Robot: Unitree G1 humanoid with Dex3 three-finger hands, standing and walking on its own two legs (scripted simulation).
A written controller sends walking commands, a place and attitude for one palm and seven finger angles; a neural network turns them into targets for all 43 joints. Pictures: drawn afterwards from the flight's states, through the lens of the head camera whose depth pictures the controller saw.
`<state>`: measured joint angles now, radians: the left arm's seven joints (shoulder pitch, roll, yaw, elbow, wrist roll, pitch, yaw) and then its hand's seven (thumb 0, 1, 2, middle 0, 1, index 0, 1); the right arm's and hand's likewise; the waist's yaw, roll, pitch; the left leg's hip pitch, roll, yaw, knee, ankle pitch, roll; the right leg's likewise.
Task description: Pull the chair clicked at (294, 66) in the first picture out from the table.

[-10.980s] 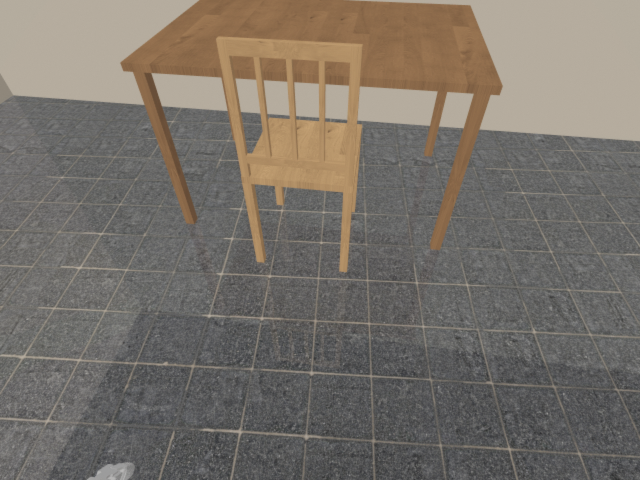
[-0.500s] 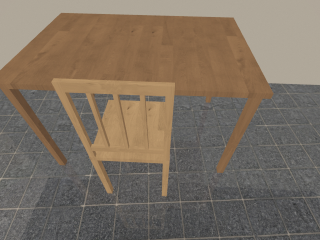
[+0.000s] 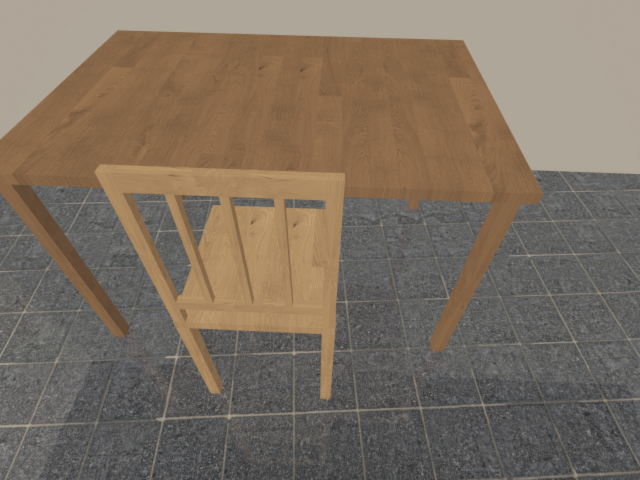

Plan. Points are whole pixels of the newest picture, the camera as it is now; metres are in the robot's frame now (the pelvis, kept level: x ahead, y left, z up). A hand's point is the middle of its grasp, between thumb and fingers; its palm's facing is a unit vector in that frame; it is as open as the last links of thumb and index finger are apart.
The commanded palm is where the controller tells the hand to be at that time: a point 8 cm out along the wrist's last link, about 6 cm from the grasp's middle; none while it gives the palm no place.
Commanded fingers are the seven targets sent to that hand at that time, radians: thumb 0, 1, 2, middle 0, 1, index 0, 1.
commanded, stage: look again from close up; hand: left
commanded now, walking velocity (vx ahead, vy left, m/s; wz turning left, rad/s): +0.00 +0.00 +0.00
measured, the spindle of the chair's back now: (239, 256) +0.51 +0.18 -0.09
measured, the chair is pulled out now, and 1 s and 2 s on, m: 0.00 0.00 0.00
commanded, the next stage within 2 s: shuffle to correct the standing spot in 0.22 s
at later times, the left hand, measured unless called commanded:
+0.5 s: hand out of the picture -0.02 +0.16 -0.18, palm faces +0.05 -0.98 -0.17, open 7.4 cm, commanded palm none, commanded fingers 0.00 0.90 0.90 -0.20 -0.30 -0.20 -0.30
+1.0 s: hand out of the picture +0.08 +0.18 -0.18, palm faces +0.05 -0.97 -0.24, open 7.4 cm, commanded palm none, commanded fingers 0.00 0.90 0.90 -0.20 -0.30 -0.20 -0.30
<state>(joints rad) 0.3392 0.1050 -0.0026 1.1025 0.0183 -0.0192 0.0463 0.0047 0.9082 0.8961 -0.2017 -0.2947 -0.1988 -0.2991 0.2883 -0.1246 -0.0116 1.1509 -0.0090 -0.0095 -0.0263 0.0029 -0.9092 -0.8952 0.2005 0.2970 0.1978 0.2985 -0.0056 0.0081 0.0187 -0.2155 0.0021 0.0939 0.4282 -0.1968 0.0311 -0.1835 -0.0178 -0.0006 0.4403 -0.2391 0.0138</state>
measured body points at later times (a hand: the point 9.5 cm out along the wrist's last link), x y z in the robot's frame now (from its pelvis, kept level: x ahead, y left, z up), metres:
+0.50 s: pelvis +0.02 +0.00 +0.00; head +0.01 +0.00 +0.45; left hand -0.02 +0.21 -0.16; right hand +0.00 -0.22 -0.17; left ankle +0.02 +0.10 -0.74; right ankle +0.00 -0.13 -0.74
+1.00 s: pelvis +0.07 +0.00 -0.01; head +0.11 -0.01 +0.44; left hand +0.08 +0.24 -0.16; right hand +0.05 -0.20 -0.17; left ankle +0.02 +0.10 -0.74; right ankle +0.01 -0.12 -0.74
